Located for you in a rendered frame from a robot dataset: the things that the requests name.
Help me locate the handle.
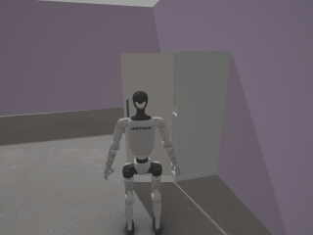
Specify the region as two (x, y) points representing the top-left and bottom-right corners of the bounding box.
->
(126, 100), (130, 118)

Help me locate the robot left hand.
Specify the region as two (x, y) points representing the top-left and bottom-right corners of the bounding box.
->
(104, 166), (114, 181)

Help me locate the humanoid robot torso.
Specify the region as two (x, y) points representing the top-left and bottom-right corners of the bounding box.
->
(127, 115), (156, 175)

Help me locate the left robot upper arm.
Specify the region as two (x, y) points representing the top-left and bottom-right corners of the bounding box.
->
(111, 117), (128, 151)

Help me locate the robot right forearm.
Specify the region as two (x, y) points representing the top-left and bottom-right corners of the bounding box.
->
(166, 138), (178, 165)

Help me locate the robot right hand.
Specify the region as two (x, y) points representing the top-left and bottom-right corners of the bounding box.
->
(170, 163), (181, 177)

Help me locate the robot left shin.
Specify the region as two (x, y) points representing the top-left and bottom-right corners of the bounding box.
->
(124, 194), (134, 230)

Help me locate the fridge door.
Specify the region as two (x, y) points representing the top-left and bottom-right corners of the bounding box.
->
(120, 53), (175, 175)

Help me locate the robot left forearm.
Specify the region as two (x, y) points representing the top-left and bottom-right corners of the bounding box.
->
(105, 141), (117, 167)

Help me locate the right robot upper arm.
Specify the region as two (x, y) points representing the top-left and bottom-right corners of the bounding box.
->
(154, 117), (172, 149)

